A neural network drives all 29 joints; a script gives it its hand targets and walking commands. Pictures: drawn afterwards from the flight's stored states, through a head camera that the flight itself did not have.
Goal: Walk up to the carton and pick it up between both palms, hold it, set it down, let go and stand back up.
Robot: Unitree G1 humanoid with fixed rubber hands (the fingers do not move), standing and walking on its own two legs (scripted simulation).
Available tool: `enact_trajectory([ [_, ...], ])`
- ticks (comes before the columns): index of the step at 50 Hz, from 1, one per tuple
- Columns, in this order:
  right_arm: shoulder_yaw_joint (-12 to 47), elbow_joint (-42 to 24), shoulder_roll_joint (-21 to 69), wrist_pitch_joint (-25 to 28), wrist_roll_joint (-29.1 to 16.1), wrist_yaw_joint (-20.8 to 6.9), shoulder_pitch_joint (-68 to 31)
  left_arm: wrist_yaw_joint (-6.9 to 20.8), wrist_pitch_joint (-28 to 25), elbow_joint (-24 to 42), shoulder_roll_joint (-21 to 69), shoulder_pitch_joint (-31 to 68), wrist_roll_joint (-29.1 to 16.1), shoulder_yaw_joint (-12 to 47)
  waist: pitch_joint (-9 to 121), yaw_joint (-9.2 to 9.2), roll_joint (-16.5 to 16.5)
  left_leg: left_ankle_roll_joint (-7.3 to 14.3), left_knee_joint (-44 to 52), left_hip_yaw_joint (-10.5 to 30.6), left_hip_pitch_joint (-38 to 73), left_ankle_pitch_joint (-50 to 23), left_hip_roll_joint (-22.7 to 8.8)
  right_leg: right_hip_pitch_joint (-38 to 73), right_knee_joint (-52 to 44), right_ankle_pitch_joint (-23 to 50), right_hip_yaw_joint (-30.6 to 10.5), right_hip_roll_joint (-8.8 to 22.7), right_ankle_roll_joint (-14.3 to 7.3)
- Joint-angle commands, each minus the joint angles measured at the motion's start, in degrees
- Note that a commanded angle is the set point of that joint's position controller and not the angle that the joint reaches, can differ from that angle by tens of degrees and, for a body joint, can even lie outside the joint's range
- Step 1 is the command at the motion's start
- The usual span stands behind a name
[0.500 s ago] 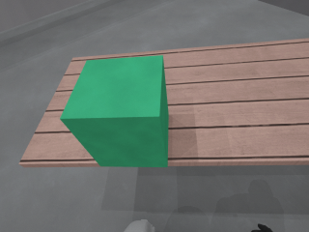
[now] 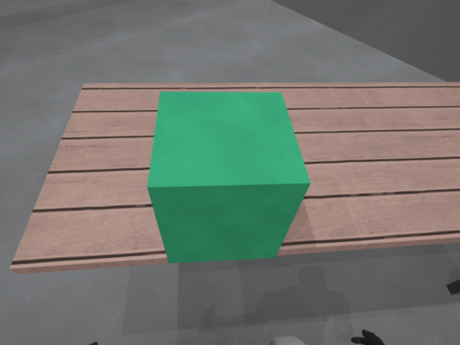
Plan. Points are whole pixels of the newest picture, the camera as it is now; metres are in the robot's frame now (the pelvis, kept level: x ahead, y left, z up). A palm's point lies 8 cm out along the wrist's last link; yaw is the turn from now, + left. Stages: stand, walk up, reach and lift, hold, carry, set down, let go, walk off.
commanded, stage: walk up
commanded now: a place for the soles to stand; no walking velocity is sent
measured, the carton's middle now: (222, 181) +0.38 +0.04 +0.06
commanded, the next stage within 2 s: none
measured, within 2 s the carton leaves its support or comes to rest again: neither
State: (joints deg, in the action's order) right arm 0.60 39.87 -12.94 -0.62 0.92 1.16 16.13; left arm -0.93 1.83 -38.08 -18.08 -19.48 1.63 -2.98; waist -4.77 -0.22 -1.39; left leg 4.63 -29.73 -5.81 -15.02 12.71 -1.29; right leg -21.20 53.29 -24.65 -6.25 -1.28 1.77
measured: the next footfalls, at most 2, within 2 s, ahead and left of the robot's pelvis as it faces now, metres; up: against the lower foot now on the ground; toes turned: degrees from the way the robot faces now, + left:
right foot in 0.26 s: +0.03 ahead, -0.11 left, +0.00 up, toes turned -1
right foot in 1.62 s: -0.06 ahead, -0.14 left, +0.00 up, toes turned +0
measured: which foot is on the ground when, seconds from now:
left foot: down 0.00-1.00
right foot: up 0.00-0.24, down 0.26-1.00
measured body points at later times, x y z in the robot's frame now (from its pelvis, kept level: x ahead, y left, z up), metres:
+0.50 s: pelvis +0.02 -0.01 +0.00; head +0.03 -0.02 +0.45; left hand +0.09 +0.24 -0.13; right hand +0.02 -0.27 -0.14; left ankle +0.04 +0.06 -0.74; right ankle -0.01 -0.11 -0.74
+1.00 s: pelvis +0.02 -0.02 +0.00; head +0.02 -0.01 +0.45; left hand +0.10 +0.24 -0.13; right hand +0.07 -0.27 -0.13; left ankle +0.04 +0.06 -0.74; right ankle -0.01 -0.11 -0.74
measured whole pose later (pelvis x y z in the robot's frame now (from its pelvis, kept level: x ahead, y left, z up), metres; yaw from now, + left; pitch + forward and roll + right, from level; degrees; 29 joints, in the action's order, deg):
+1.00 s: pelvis +0.02 -0.02 +0.00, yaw +0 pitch -2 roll -1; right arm 1.0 45.0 -13.9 0.2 0.2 0.7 19.7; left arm -0.7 0.0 -45.2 -14.5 -16.9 0.4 1.0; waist -2.1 -0.4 0.1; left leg 3.2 -27.8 -6.6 -13.2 13.0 0.0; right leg -7.8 26.2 -16.7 1.8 -2.2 -2.0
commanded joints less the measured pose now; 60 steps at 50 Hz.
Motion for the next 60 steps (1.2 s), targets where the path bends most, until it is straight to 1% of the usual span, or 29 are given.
enact_trajectory([
  [1,-2.71,-3.56,-11.03,0.93,-0.29,0.42,4.82,0.31,0.4,1.76,-2.87,-3.97,0.44,-0.81,1.81,-0.46,10.32,0.81,15.8,16.55,3.01,12.42,-12.03,-1.29,-6.8,0.25,1.46,0.14,0.54],
  [2,-2.78,-3.59,-11.15,0.74,-0.29,0.51,5.16,0.3,0.46,1.55,-3.27,-3.59,0.42,-0.91,0.9,-0.59,10.14,0.32,17.0,17.19,1.89,16.55,-12.43,-1.05,-8.08,-0.15,1.55,0.14,0.24],
  [4,-3.07,-3.53,-12.39,0.29,-0.05,0.6,5.59,0.28,0.37,1.12,-3.86,-3.77,0.4,-1.03,0.55,-0.56,10.12,-0.14,17.95,17.3,0.64,21.29,-13.08,0.55,-10.78,-1.75,2.58,0.35,-0.66],
  [5,-3.16,-3.27,-12.95,0.03,0.06,0.58,5.82,0.23,0.14,0.72,-4.08,-4.12,0.42,-1.06,-0.24,-0.36,9.85,-0.31,18.34,17.54,-0.75,22.09,-13.34,1.65,-12.16,-2.18,3.35,0.5,-1.32],
  [6,-3.11,-3.45,-13.06,0.14,0.09,0.63,6.09,0.28,0.15,0.05,-3.98,-3.72,0.24,-1.01,-1.19,-0.41,7.98,-0.78,18.69,17.69,-2.27,21.55,-14.18,2.64,-13.32,-2.02,3.38,0.76,-2.08],
  [7,-3.33,-3.15,-13.76,0.04,0.14,0.57,6.54,0.26,-0.1,-0.25,-4.05,-4.05,0.26,-0.91,-0.88,-0.36,7.54,-1.03,18.26,17.45,-2.38,20.8,-14.0,4.15,-15.97,-2.04,4.17,0.83,-2.81],
  [8,-3.09,-2.76,-13.58,0.03,0.14,0.53,7.05,0.22,-0.52,-0.46,-3.88,-4.57,0.2,-0.75,-1.54,-0.02,6.72,-1.23,17.75,16.7,-4.1,20.47,-13.71,5.97,-18.93,0.49,4.14,1.13,-3.56],
  [9,-2.87,-2.25,-13.41,-0.05,0.02,0.39,7.23,0.18,-1.15,-0.93,-3.29,-5.2,0.21,-0.47,-1.75,0.79,5.82,-1.64,16.52,15.16,-5.84,20.17,-12.92,9.29,-24.23,5.71,4.02,1.54,-4.34],
  [10,-2.69,-1.59,-12.97,-0.04,-0.08,0.19,8.17,0.15,-1.79,-0.98,-3.48,-5.01,0.13,-0.34,-1.68,0.89,4.74,-2.53,15.32,13.78,-6.43,18.68,-11.57,11.33,-28.21,10.25,1.96,2.1,-4.85],
  [11,-2.44,-1.08,-11.91,0.13,-0.36,-0.08,9.2,0.04,-2.37,-1.21,-4.45,-5.11,0.13,-0.41,-0.73,0.88,3.3,-3.71,13.33,13.1,-6.89,15.01,-10.66,13.83,-28.5,11.56,-1.78,4.04,-5.91],
  [12,-2.01,-1.08,-10.78,0.4,-0.47,-0.32,9.81,-0.08,-2.82,-1.37,-5.58,-5.32,0.05,-0.57,0.12,0.87,0.88,-4.81,9.85,11.14,-5.88,10.31,-8.92,13.08,-30.05,8.55,-6.17,6.63,-7.47],
  [13,-1.38,-1.18,-9.36,0.66,-0.42,-0.62,10.51,-0.2,-3.18,-1.51,-6.07,-4.93,-0.08,-0.42,0.51,0.22,-2.04,-5.34,5.72,8.8,-4.24,6.75,-6.46,10.94,-33.98,3.88,-10.51,9.92,-8.81],
  [14,-1.26,-0.89,-7.75,0.62,-0.54,-0.93,10.77,-0.2,-3.29,-1.71,-6.29,-2.47,-0.36,-0.26,0.14,-0.83,-3.36,-5.14,3.57,5.38,0.62,5.41,-3.42,4.16,-37.43,-4.47,-12.05,12.16,-9.88],
  [15,-1.56,-0.48,-8.35,0.33,-0.25,-1.02,10.87,-0.2,-3.24,-1.61,-5.33,0.61,-0.44,0.06,-0.43,-1.77,-3.16,-3.71,2.82,4.8,6.12,6.58,-2.58,-1.83,-37.47,-7.39,-10.44,11.48,-9.73],
  [16,-1.65,-0.4,-8.94,0.32,0.03,-0.96,10.82,-0.11,-3.27,-1.41,-3.94,1.87,-0.72,0.51,-0.55,-2.22,-3.24,-2.88,3.91,5.26,9.2,5.46,-3.46,-3.91,-36.63,-5.3,-8.34,9.87,-8.3],
  [17,-1.78,-0.2,-9.62,0.61,0.1,-0.9,10.91,-0.01,-3.34,-1.45,-3.32,1.54,-0.83,1.0,0.12,-2.2,-2.97,-2.69,4.6,6.16,10.18,3.34,-4.38,-3.12,-35.63,-0.59,-6.08,8.56,-6.94],
  [18,-1.99,-0.16,-9.96,0.96,0.13,-0.93,10.8,-0.06,-3.5,-1.21,-3.31,0.87,-0.9,1.28,0.69,-1.72,-3.01,-2.62,5.06,6.97,9.43,0.67,-5.06,-0.68,-34.6,5.47,-4.81,7.89,-5.52],
  [19,-2.07,0.15,-9.85,1.24,0.2,-0.95,11.32,-0.07,-3.62,-1.03,-3.57,0.73,-0.92,1.45,1.5,-1.61,-3.41,-2.46,5.47,7.59,8.16,-0.76,-5.43,1.42,-33.58,9.63,-4.16,7.57,-4.97],
  [22,-1.56,1.01,-8.99,1.61,-0.04,-0.6,11.9,-0.07,-3.49,-1.56,-3.69,-0.17,-1.25,1.7,2.05,-1.13,-1.99,-1.93,5.93,7.73,6.2,-3.94,-5.98,5.71,-31.07,19.26,-2.99,7.26,-4.6],
  [27,-1.43,1.25,-8.95,1.85,-0.51,-0.33,10.64,-0.41,-3.2,-2.16,-3.88,-1.07,-1.31,1.97,3.38,-0.27,1.0,-1.66,4.18,7.14,6.14,-12.09,-6.43,8.97,-29.6,27.37,-1.81,7.55,-3.85],
  [31,-1.29,1.39,-8.05,1.69,-0.73,-0.24,9.83,-0.44,-2.93,-2.39,-4.2,-0.32,-1.31,2.04,3.99,-0.22,1.99,-1.73,3.6,7.04,6.28,-13.12,-6.37,9.38,-29.7,28.11,-1.48,7.68,-3.75],
  [41,-1.53,1.37,-8.29,1.69,-0.73,-0.16,7.2,-0.21,-2.89,-2.74,-3.49,1.51,-1.23,2.17,3.87,-0.32,1.76,-1.6,4.95,8.04,6.51,-10.95,-6.78,8.77,-31.34,22.55,-0.7,7.46,-3.8],
  [50,-1.69,2.6,-8.63,1.79,-0.78,-0.23,6.97,0.16,-2.86,-3.92,-3.49,1.01,-1.05,2.1,1.55,-0.57,1.76,-1.22,8.39,9.94,4.92,-2.71,-6.83,7.35,-32.6,12.77,0.23,6.64,-4.18],
  [52,-1.77,2.99,-9.06,1.8,-0.74,-0.19,7.05,0.19,-2.83,-4.42,-3.47,0.38,-1.05,2.08,0.81,-0.34,1.75,-1.01,9.75,11.06,3.45,0.32,-7.06,7.56,-32.44,11.03,0.43,6.32,-4.31],
  [55,-1.88,3.41,-9.09,1.86,-0.62,-0.21,6.74,0.19,-2.96,-4.84,-3.32,-0.33,-1.01,2.12,0.65,-0.12,2.06,-1.02,10.47,11.35,2.97,2.75,-6.99,7.45,-32.63,9.74,0.67,6.18,-4.35],
  [56,-3.14,1.93,-12.32,1.44,-1.38,0.01,1.97,-0.47,-2.95,-3.97,-6.67,4.66,-2.32,1.41,-4.08,-0.28,2.33,-1.29,6.61,10.61,0.01,-12.73,-6.5,4.64,-29.96,22.22,-0.1,7.35,-4.57],
  [57,-3.11,1.91,-11.85,1.42,-1.63,0.1,2.3,-0.75,-2.98,-3.61,-6.97,4.04,-2.42,1.22,-0.37,-0.44,3.08,-0.85,4.06,9.87,1.42,-19.08,-6.85,6.82,-28.47,28.93,-0.08,8.1,-4.62],
  [58,-3.22,1.91,-11.73,1.31,-1.57,0.18,2.72,-0.91,-2.92,-3.65,-7.17,3.54,-2.37,1.08,2.13,-0.62,3.03,-0.71,2.58,9.47,2.59,-20.58,-6.73,7.78,-27.38,31.24,0.3,8.34,-5.02],
  [60,-3.49,1.89,-11.6,0.86,-1.23,0.33,4.39,-1.27,-2.49,-3.58,-7.8,3.39,-1.99,0.79,6.74,-0.96,2.0,-0.16,0.62,9.33,3.25,-19.29,-6.28,9.85,-25.18,31.0,0.87,8.67,-5.82],
])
